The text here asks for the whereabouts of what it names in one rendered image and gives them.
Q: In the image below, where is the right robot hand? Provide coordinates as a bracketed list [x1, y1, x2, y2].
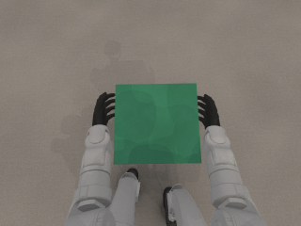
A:
[197, 94, 220, 130]

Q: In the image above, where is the right robot upper arm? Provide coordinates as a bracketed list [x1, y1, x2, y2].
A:
[210, 206, 266, 226]

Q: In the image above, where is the left robot hand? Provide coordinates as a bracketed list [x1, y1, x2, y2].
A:
[92, 92, 116, 126]

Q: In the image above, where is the robot right forearm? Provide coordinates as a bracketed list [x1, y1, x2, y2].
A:
[201, 125, 263, 219]

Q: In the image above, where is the robot left foot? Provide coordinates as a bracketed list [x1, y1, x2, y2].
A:
[127, 168, 138, 180]

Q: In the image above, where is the right robot thigh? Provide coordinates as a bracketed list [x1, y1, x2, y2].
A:
[166, 188, 208, 226]

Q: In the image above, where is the robot left forearm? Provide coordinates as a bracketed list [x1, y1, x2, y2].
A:
[64, 124, 113, 225]

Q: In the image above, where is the left robot upper arm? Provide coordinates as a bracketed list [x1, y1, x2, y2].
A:
[64, 207, 117, 226]

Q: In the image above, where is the carton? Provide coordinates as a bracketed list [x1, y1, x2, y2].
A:
[113, 83, 202, 165]

